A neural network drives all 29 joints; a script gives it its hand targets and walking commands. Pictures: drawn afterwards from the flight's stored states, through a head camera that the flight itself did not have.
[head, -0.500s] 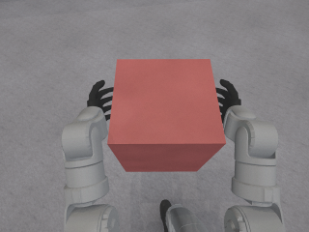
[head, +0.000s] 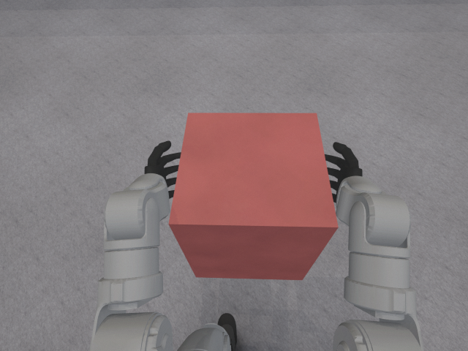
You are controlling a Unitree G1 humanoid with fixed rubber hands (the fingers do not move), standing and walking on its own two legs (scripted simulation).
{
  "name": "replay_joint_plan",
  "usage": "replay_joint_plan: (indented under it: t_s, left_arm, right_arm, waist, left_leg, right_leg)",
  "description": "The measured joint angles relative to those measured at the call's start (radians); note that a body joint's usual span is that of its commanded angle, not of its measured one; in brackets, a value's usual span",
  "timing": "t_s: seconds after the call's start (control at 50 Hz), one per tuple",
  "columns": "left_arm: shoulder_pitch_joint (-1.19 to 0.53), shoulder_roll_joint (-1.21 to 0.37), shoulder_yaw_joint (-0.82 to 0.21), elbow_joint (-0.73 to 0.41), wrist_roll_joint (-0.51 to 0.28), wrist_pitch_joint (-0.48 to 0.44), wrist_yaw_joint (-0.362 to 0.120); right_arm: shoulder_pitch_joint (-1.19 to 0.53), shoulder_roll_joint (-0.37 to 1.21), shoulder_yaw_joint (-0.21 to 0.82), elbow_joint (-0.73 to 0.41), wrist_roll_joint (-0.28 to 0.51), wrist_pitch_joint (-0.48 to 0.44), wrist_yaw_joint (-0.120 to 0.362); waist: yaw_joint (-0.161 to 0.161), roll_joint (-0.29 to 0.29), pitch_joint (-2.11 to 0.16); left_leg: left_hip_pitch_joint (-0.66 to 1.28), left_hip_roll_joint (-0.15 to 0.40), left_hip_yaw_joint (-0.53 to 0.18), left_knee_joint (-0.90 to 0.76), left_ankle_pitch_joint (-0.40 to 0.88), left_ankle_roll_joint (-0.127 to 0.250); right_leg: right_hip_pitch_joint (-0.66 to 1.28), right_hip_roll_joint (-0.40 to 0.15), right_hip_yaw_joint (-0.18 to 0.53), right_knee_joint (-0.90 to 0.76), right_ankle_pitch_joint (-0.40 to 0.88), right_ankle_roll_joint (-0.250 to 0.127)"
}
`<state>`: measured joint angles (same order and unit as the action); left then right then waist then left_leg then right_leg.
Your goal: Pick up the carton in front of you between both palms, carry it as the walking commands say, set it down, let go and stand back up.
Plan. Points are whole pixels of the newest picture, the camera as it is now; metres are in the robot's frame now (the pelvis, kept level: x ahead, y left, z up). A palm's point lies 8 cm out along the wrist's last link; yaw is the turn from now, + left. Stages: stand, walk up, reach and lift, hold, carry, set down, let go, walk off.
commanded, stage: carry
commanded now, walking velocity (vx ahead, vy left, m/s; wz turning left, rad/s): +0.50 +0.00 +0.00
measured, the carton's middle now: (250, 203) +0.37 +0.02 +0.00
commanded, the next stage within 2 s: none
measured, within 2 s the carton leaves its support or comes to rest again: neither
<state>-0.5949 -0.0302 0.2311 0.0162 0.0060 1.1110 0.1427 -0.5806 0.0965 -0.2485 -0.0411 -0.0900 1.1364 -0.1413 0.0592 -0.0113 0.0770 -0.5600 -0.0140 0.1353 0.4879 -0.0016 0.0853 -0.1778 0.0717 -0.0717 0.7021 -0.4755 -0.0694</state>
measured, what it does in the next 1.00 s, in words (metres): walks ahead: right foot, then left foot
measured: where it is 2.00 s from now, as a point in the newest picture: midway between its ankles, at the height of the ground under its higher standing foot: (263, 123)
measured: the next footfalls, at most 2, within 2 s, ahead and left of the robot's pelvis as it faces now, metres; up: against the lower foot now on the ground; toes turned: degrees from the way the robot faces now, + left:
right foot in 0.38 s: +0.39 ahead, -0.13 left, +0.00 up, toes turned -11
left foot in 0.80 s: +0.67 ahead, +0.09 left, +0.00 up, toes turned +12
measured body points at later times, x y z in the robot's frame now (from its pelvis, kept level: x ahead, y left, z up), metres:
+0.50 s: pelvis +0.33 -0.04 +0.02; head +0.30 -0.04 +0.47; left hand +0.60 +0.11 +0.10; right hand +0.61 -0.19 +0.10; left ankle +0.21 +0.06 -0.64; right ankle +0.35 -0.13 -0.72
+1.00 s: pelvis +0.62 +0.01 +0.03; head +0.62 +0.02 +0.48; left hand +0.90 +0.14 +0.09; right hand +0.88 -0.16 +0.09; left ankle +0.64 +0.09 -0.72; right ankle +0.59 -0.12 -0.65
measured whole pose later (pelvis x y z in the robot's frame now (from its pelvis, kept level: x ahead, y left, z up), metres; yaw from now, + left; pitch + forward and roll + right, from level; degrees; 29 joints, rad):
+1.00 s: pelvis +0.62 +0.01 +0.03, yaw -2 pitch +4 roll -1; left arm -0.12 -0.13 0.10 -0.31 0.11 1.22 0.09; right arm -0.11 0.13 -0.09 -0.29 -0.10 1.20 -0.07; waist -0.03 -0.01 -0.11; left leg -0.27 0.05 0.25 0.37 -0.19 0.06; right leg -0.51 -0.09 -0.09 0.99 -0.33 0.00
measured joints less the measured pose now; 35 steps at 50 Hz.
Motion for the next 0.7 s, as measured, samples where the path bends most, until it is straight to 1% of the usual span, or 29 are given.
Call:
replay_joint_plan:
  t_s: [0.02, 0.04, 0.06, 0.08, 0.1, 0.14, 0.22, 0.28, 0.32, 0.34, 0.36, 0.38, 0.4, 0.42, 0.44, 0.46, 0.48, 0.5, 0.52, 0.56, 0.6, 0.66, 0.7]
  left_arm:
    - [-0.006, 0.009, 0.001, -0.008, -0.006, -0.009, -0.002]
    - [-0.008, 0.015, 0.003, -0.015, -0.01, -0.017, -0.005]
    - [-0.004, 0.015, 0.003, -0.024, -0.011, -0.021, -0.006]
    - [0.004, 0.009, 0.002, -0.035, -0.007, -0.02, -0.007]
    - [0.015, -0.002, 0.001, -0.051, 0.0, -0.015, -0.007]
    - [0.042, -0.032, -0.002, -0.095, 0.018, -0.004, -0.008]
    - [0.119, -0.092, -0.013, -0.196, 0.063, 0.001, -0.022]
    - [0.208, -0.125, -0.028, -0.262, 0.093, 0.004, -0.031]
    - [0.269, -0.141, -0.035, -0.297, 0.106, 0.013, -0.034]
    - [0.295, -0.136, -0.045, -0.308, 0.103, 0.022, -0.047]
    - [0.316, -0.128, -0.057, -0.315, 0.103, 0.031, -0.053]
    - [0.331, -0.123, -0.067, -0.317, 0.103, 0.042, -0.055]
    - [0.346, -0.119, -0.082, -0.305, 0.105, 0.043, -0.056]
    - [0.357, -0.117, -0.096, -0.286, 0.108, 0.047, -0.056]
    - [0.369, -0.114, -0.107, -0.269, 0.11, 0.057, -0.057]
    - [0.384, -0.111, -0.114, -0.259, 0.11, 0.069, -0.057]
    - [0.401, -0.108, -0.12, -0.256, 0.109, 0.081, -0.056]
    - [0.418, -0.106, -0.123, -0.258, 0.107, 0.09, -0.056]
    - [0.433, -0.104, -0.126, -0.262, 0.106, 0.096, -0.056]
    - [0.455, -0.101, -0.13, -0.275, 0.103, 0.102, -0.056]
    - [0.467, -0.1, -0.132, -0.291, 0.099, 0.101, -0.056]
    - [0.472, -0.1, -0.137, -0.316, 0.094, 0.096, -0.056]
    - [0.472, -0.1, -0.142, -0.332, 0.093, 0.096, -0.056]
  right_arm:
    - [0.0, 0.003, 0.009, -0.008, -0.003, -0.018, 0.0]
    - [-0.001, 0.003, 0.02, -0.01, -0.006, -0.032, 0.0]
    - [0.006, 0.001, 0.028, -0.016, -0.006, -0.039, 0.0]
    - [0.02, 0.0, 0.033, -0.028, -0.002, -0.041, 0.0]
    - [0.038, 0.0, 0.034, -0.046, 0.003, -0.039, 0.0]
    - [0.077, 0.004, 0.028, -0.093, 0.018, -0.031, 0.0]
    - [0.148, 0.024, 0.01, -0.187, 0.038, -0.019, 0.005]
    - [0.207, 0.048, 0.011, -0.223, 0.028, -0.014, 0.027]
    - [0.249, 0.062, 0.021, -0.232, 0.017, -0.008, 0.042]
    - [0.269, 0.067, 0.029, -0.235, 0.016, -0.004, 0.058]
    - [0.292, 0.064, 0.045, -0.241, 0.013, 0.003, 0.067]
    - [0.313, 0.058, 0.062, -0.247, 0.007, 0.011, 0.069]
    - [0.33, 0.047, 0.073, -0.244, 0.005, 0.018, 0.071]
    - [0.349, 0.038, 0.079, -0.238, 0.003, 0.028, 0.072]
    - [0.371, 0.036, 0.083, -0.233, -0.001, 0.039, 0.072]
    - [0.392, 0.039, 0.087, -0.23, -0.006, 0.05, 0.072]
    - [0.41, 0.04, 0.097, -0.228, -0.012, 0.06, 0.07]
    - [0.424, 0.038, 0.109, -0.227, -0.015, 0.069, 0.07]
    - [0.434, 0.035, 0.12, -0.226, -0.018, 0.077, 0.07]
    - [0.446, 0.034, 0.134, -0.231, -0.02, 0.084, 0.07]
    - [0.454, 0.033, 0.144, -0.244, -0.022, 0.084, 0.07]
    - [0.463, 0.033, 0.151, -0.274, -0.023, 0.081, 0.07]
    - [0.469, 0.032, 0.152, -0.297, -0.023, 0.081, 0.07]
  waist:
    - [-0.013, -0.015, 0.008]
    - [-0.028, -0.016, 0.016]
    - [-0.044, -0.009, 0.02]
    - [-0.056, 0.001, 0.022]
    - [-0.067, 0.012, 0.021]
    - [-0.085, 0.032, 0.017]
    - [-0.108, 0.045, -0.021]
    - [-0.108, 0.036, -0.078]
    - [-0.101, 0.029, -0.121]
    - [-0.097, 0.027, -0.139]
    - [-0.093, 0.024, -0.159]
    - [-0.09, 0.017, -0.179]
    - [-0.079, 0.035, -0.198]
    - [-0.068, 0.048, -0.212]
    - [-0.061, 0.047, -0.223]
    - [-0.054, 0.039, -0.23]
    - [-0.048, 0.031, -0.233]
    - [-0.042, 0.025, -0.234]
    - [-0.037, 0.021, -0.234]
    - [-0.029, 0.016, -0.232]
    - [-0.026, 0.013, -0.232]
    - [-0.027, 0.011, -0.231]
    - [-0.031, 0.01, -0.233]
  left_leg:
    - [0.008, -0.01, 0.011, 0.021, -0.057, 0.007]
    - [0.017, -0.011, 0.017, 0.036, -0.097, 0.013]
    - [0.036, -0.01, 0.018, 0.033, -0.121, 0.016]
    - [0.063, -0.006, 0.017, 0.013, -0.128, 0.008]
    - [0.094, -0.002, 0.017, -0.016, -0.131, 0.003]
    - [0.161, 0.01, 0.013, -0.08, -0.138, 0.002]
    - [0.284, 0.039, 0.002, -0.166, -0.175, -0.015]
    - [0.374, 0.055, -0.002, -0.191, -0.231, -0.042]
    - [0.435, 0.061, -0.002, -0.187, -0.282, -0.06]
    - [0.462, 0.065, -0.005, -0.167, -0.317, -0.07]
    - [0.48, 0.068, -0.009, -0.129, -0.36, -0.08]
    - [0.486, 0.067, -0.014, -0.064, -0.412, -0.089]
    - [0.464, 0.088, -0.019, 0.039, -0.444, -0.092]
    - [0.418, 0.097, -0.04, 0.174, -0.455, -0.089]
    - [0.359, 0.089, -0.062, 0.314, -0.474, -0.084]
    - [0.298, 0.078, -0.073, 0.433, -0.487, -0.079]
    - [0.241, 0.071, -0.073, 0.515, -0.48, -0.076]
    - [0.19, 0.071, -0.069, 0.556, -0.457, -0.075]
    - [0.145, 0.075, -0.063, 0.561, -0.426, -0.076]
    - [0.075, 0.088, -0.053, 0.499, -0.362, -0.084]
    - [0.03, 0.101, -0.043, 0.386, -0.301, -0.095]
    - [0.005, 0.112, -0.022, 0.201, -0.217, -0.1]
    - [0.008, 0.11, 0.0, 0.11, -0.161, -0.098]
  right_leg:
    - [-0.056, -0.01, 0.022, 0.152, -0.027, 0.033]
    - [-0.121, -0.01, 0.043, 0.308, -0.044, 0.052]
    - [-0.18, -0.012, 0.053, 0.425, -0.041, 0.059]
    - [-0.23, -0.02, 0.056, 0.486, -0.025, 0.063]
    - [-0.271, -0.034, 0.053, 0.496, -0.002, 0.067]
    - [-0.329, -0.061, 0.047, 0.415, 0.035, 0.078]
    - [-0.378, -0.091, 0.033, 0.138, 0.089, 0.094]
    - [-0.364, -0.095, -0.002, -0.064, 0.213, 0.096]
    - [-0.331, -0.09, -0.039, -0.179, 0.305, 0.096]
    - [-0.304, -0.085, -0.062, -0.237, 0.354, 0.093]
    - [-0.27, -0.081, -0.087, -0.287, 0.386, 0.085]
    - [-0.235, -0.083, -0.102, -0.315, 0.402, 0.068]
    - [-0.231, -0.074, -0.117, -0.276, 0.396, 0.034]
    - [-0.228, -0.069, -0.128, -0.229, 0.353, 0.013]
    - [-0.216, -0.072, -0.133, -0.205, 0.309, 0.001]
    - [-0.195, -0.077, -0.135, -0.205, 0.278, -0.003]
    - [-0.169, -0.082, -0.135, -0.22, 0.263, 0.001]
    - [-0.14, -0.085, -0.134, -0.245, 0.261, 0.012]
    - [-0.112, -0.086, -0.132, -0.272, 0.26, 0.015]
    - [-0.056, -0.088, -0.127, -0.327, 0.256, 0.017]
    - [-0.003, -0.091, -0.123, -0.373, 0.249, 0.022]
    - [0.072, -0.097, -0.119, -0.414, 0.219, 0.04]
    - [0.122, -0.102, -0.118, -0.425, 0.185, 0.056]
